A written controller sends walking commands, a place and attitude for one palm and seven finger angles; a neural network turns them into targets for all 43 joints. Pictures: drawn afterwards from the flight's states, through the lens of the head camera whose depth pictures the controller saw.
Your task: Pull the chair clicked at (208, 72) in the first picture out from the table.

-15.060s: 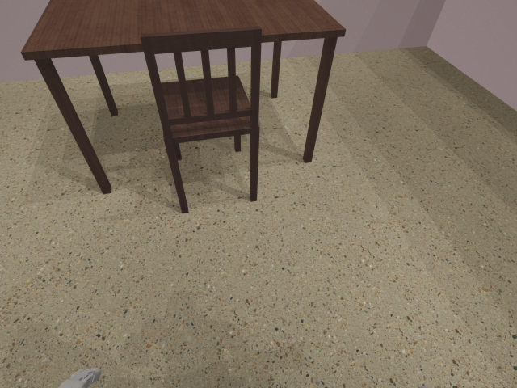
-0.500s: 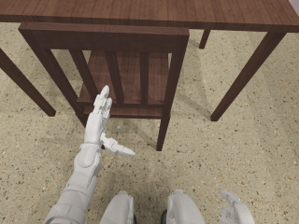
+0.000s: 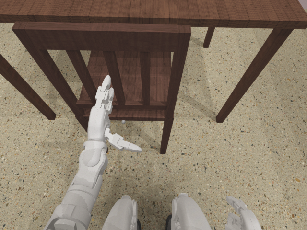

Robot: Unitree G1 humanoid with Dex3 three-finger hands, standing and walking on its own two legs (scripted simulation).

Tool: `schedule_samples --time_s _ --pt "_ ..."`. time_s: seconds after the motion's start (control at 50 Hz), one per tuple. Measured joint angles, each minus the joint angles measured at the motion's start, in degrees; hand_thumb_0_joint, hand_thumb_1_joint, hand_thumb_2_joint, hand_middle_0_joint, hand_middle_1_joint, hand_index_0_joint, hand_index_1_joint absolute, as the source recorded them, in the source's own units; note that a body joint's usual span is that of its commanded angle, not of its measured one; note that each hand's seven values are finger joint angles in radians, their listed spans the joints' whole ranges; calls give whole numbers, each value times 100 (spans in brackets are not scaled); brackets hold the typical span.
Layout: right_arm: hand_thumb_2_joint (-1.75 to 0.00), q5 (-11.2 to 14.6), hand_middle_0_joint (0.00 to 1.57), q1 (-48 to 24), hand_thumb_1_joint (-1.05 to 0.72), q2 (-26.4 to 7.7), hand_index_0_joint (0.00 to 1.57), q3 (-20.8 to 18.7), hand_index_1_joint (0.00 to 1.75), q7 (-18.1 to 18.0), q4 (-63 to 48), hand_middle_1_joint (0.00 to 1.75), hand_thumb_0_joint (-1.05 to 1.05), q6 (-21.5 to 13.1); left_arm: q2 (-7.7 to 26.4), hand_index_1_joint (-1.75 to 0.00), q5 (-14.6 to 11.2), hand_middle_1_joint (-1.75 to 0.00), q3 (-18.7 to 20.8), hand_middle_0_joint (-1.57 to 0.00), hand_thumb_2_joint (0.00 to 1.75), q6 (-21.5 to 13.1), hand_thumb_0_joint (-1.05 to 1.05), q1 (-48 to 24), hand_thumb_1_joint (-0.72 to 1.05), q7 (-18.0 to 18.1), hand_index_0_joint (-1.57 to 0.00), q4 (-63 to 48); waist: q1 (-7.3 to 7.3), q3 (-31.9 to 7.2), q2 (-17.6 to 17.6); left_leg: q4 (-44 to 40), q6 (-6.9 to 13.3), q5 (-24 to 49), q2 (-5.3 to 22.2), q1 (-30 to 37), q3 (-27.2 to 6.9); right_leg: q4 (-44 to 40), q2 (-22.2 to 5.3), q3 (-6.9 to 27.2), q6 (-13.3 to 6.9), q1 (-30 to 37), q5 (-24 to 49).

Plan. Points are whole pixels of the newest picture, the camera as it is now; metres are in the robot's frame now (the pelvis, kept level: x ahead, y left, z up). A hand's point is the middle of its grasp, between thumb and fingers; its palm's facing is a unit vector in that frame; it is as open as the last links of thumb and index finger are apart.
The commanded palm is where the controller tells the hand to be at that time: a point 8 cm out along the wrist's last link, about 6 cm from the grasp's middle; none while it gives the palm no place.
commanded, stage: push the fingers through the gap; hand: left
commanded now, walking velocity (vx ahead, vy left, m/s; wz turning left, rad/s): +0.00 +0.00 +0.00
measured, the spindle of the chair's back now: (116, 80) +0.52 +0.11 +0.02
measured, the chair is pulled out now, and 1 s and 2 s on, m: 0.00 0.00 0.00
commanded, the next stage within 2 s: hook a spindle and tug to test in 1.42 s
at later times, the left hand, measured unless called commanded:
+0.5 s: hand (122, 104) +0.44 +0.09 +0.02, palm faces -0.04 -1.00 -0.05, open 17.0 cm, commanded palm +0.41 +0.13 +0.02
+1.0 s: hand (121, 89) +0.49 +0.09 +0.02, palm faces -0.01 -1.00 -0.04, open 17.0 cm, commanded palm +0.46 +0.14 +0.02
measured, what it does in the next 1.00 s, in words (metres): stands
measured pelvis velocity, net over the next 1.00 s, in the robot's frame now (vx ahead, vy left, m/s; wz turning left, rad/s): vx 0.00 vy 0.01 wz -0.02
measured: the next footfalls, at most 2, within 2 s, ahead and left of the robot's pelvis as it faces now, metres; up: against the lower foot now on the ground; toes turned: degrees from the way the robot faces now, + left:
none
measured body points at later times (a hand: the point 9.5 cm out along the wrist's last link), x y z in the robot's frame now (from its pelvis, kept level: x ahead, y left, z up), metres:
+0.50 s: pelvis +0.00 +0.00 +0.00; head +0.13 +0.00 +0.43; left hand +0.43 +0.14 +0.03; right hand +0.09 -0.26 -0.13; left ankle +0.02 +0.09 -0.62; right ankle +0.04 -0.10 -0.62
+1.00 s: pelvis +0.00 +0.01 +0.00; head +0.15 +0.01 +0.42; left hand +0.48 +0.15 +0.03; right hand +0.05 -0.25 -0.13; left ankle +0.02 +0.09 -0.62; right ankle +0.04 -0.10 -0.62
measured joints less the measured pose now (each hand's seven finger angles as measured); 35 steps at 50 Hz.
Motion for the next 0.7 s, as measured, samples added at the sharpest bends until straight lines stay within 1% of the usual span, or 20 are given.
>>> schedule_samples --time_s 0.06,0.12,0.16,0.22,0.32,0.4,0.46,0.54,0.62,0.7 --pt "-90 12 20 -16 -91 19 21 27 30 19 -1 30 1 70 108 -8 24 -8 191 -7 30 138 -1 -315 -50 3 -6 333 -33 4 -16 47 -16 -5 11 -66 -9 49 8 -11 -21 -68 -8" --pt "-90 34 20 16 -91 24 21 31 30 8 -36 30 1 101 198 -8 -83 -8 313 -7 30 350 -1 -434 -50 -87 -6 501 -57 29 -1 22 -29 15 23 -85 -19 18 21 -19 -34 -86 16" --pt "-90 46 20 63 -91 16 21 17 30 -11 -43 30 1 88 214 -8 -187 -8 323 -7 30 417 -1 -420 -50 -153 -6 481 -55 51 22 -24 -34 35 28 -64 -24 -34 29 -23 -35 -61 39" --pt "-90 48 20 130 -91 -6 21 6 30 -47 21 30 1 34 186 -8 -269 -8 315 -6 30 341 -1 -417 -50 -222 -6 451 -43 44 37 -92 -37 57 30 -22 -28 -106 36 -24 -33 -17 62" --pt "-90 18 20 175 -91 -43 21 5 30 -46 162 30 1 -24 154 -8 -191 -8 400 -7 30 102 -1 -729 -50 -157 -5 860 -83 10 16 -72 -45 56 24 -70 -61 -96 31 -56 -43 -48 53" --pt "-90 -7 20 155 -91 -51 21 -3 30 -30 185 30 1 -18 270 -8 -82 -8 542 -7 30 111 -1 -1101 -50 -132 -5 1237 -178 41 -12 18 -48 45 35 -206 -76 -23 37 -74 -54 -175 49" --pt "-90 -21 20 163 -91 -59 21 -30 30 -27 184 30 1 -23 341 -8 -94 -8 623 -7 30 103 -1 -1293 -50 -152 -5 1313 -235 68 12 47 -44 43 49 -279 -70 -9 49 -68 -50 -248 63" --pt "-90 -30 20 230 -91 -67 20 -55 30 1 215 30 1 3 340 -8 -147 -8 722 -7 30 94 -1 -1459 -50 -145 -5 1394 -248 52 53 2 -28 52 54 -281 -24 -44 58 -20 -28 -272 87" --pt "-90 -34 20 314 -91 -60 20 -26 30 38 255 30 1 51 312 -8 -115 -8 813 -7 30 100 -1 -1677 -50 -113 -4 1739 -253 18 70 -48 -8 60 49 -261 9 -80 56 15 -8 -267 96" --pt "-90 -60 20 364 -91 -28 21 10 30 57 255 30 1 59 373 -8 -43 -8 952 -7 30 88 -1 -1914 -50 -96 -4 2069 -309 27 53 -38 1 63 53 -312 16 -75 61 22 -3 -319 106"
